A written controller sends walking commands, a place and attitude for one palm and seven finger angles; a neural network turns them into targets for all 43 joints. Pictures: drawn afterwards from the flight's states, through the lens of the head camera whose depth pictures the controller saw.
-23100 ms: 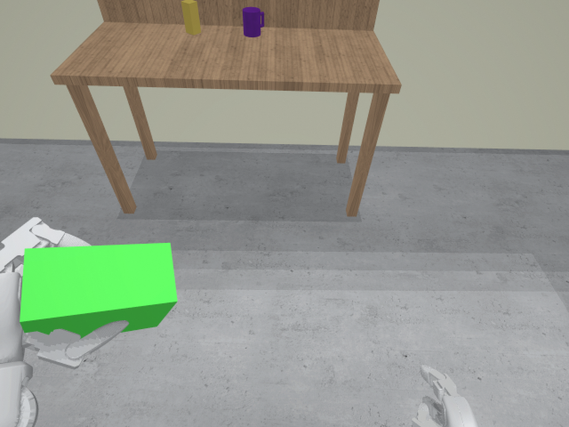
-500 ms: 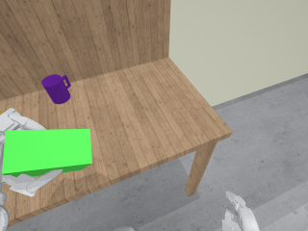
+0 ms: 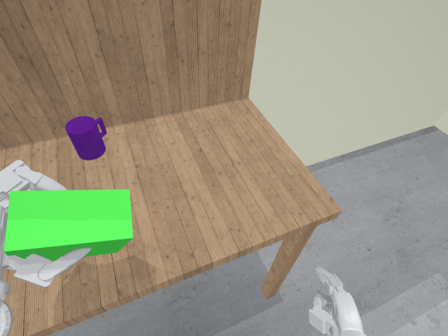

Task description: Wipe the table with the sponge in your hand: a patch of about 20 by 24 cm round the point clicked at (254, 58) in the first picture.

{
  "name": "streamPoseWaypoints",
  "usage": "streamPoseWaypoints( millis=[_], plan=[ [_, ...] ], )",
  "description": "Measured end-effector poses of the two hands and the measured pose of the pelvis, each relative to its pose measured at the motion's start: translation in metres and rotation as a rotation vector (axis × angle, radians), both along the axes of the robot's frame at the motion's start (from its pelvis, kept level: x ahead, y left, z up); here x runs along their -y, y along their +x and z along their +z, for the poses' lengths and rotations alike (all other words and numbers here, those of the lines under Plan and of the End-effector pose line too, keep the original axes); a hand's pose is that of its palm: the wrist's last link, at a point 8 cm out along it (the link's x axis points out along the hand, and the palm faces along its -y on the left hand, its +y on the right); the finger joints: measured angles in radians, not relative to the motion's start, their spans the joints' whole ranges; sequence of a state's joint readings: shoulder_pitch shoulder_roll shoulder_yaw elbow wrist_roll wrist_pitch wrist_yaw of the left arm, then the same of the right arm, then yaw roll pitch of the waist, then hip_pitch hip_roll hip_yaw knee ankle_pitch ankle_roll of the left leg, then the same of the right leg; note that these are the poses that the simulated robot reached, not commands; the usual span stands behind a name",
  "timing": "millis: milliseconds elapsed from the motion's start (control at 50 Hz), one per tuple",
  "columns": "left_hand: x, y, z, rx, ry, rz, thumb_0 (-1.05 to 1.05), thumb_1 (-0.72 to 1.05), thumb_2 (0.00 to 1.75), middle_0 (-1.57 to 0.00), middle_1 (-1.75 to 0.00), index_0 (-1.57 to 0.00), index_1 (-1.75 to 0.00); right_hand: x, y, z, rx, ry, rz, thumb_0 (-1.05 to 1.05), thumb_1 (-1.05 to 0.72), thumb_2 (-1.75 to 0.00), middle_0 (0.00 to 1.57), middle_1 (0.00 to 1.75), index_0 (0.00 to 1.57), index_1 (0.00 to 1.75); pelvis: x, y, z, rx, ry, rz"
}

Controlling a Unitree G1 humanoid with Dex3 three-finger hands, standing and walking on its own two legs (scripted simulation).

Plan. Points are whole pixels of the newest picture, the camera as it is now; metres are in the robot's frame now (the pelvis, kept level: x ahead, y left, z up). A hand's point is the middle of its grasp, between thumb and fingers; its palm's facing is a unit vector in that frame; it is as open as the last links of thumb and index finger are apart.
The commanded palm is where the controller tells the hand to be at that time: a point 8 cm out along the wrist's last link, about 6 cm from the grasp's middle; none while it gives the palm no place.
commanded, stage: come to a stop and stand still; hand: left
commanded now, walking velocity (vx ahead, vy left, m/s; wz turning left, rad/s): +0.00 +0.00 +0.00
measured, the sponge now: (91, 225) +0.23 +0.21 +0.14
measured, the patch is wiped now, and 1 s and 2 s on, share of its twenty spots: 0.00 0.00 0.00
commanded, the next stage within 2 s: look again from close up in 0.60 s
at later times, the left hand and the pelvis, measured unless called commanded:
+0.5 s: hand out of the picture +0.19 +0.31 +0.17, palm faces +0.42 -0.80 -0.42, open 10.2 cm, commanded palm +0.13 +0.33 +0.18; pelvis -0.03 +0.05 +0.00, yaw +1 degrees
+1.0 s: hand (9, 223) +0.21 +0.30 +0.16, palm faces +0.36 -0.84 -0.40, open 10.2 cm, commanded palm +0.15 +0.33 +0.18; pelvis +0.00 +0.05 +0.00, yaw +1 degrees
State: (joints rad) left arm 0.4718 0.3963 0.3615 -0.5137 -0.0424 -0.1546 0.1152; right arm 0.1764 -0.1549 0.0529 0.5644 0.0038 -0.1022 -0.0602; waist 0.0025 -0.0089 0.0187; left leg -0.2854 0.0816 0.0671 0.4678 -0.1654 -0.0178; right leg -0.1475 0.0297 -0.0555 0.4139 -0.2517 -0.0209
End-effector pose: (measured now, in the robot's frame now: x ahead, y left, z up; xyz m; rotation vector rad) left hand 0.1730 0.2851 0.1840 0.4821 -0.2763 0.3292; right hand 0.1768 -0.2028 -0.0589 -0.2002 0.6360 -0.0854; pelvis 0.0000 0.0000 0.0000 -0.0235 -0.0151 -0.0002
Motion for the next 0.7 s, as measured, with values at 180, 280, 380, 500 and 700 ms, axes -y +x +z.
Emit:
streamPoseWaypoints(
  millis=[180, 280, 380, 500, 700],
  plan=[
    [-0.041, 0.000, -0.004, 0.033, -0.010, 0.062, -0.01, -0.51, 1.04, -0.74, -1.34, -0.73, -1.34, 0.008, -0.032, -0.008, -0.043, -0.037, 0.017, 0.01, -0.90, -0.90, 0.20, 0.30, 0.20, 0.30, -0.018, -0.026, -0.002, 0.017, -0.005, -0.019],
    [-0.024, -0.012, -0.022, -0.031, -0.029, -0.087, 0.00, -0.51, 1.04, -0.74, -1.34, -0.73, -1.34, 0.004, -0.055, -0.004, -0.046, -0.069, -0.048, 0.01, -0.90, -0.90, 0.20, 0.30, 0.20, 0.30, -0.034, -0.028, -0.002, 0.016, -0.006, -0.023],
    [-0.048, -0.014, -0.016, 0.003, 0.039, -0.069, 0.00, -0.51, 1.04, -0.74, -1.34, -0.73, -1.34, -0.012, -0.066, -0.006, -0.077, -0.081, -0.044, 0.01, -0.90, -0.90, 0.20, 0.30, 0.20, 0.30, -0.043, -0.030, -0.002, 0.012, -0.006, 0.004],
    [-0.068, -0.021, 0.000, 0.080, 0.062, 0.014, -0.01, -0.51, 1.04, -0.74, -1.34, -0.73, -1.34, -0.037, -0.059, -0.013, -0.080, -0.036, 0.021, 0.01, -0.90, -0.90, 0.20, 0.30, 0.20, 0.30, -0.051, -0.028, -0.003, 0.008, -0.006, 0.018],
    [-0.062, -0.013, -0.023, 0.009, -0.035, 0.009, 0.00, -0.51, 1.04, -0.74, -1.34, -0.73, -1.34, -0.057, -0.024, -0.003, -0.015, -0.021, 0.070, 0.01, -0.90, -0.90, 0.21, 0.30, 0.20, 0.30, -0.055, -0.021, -0.001, 0.002, -0.015, 0.011]
  ],
)
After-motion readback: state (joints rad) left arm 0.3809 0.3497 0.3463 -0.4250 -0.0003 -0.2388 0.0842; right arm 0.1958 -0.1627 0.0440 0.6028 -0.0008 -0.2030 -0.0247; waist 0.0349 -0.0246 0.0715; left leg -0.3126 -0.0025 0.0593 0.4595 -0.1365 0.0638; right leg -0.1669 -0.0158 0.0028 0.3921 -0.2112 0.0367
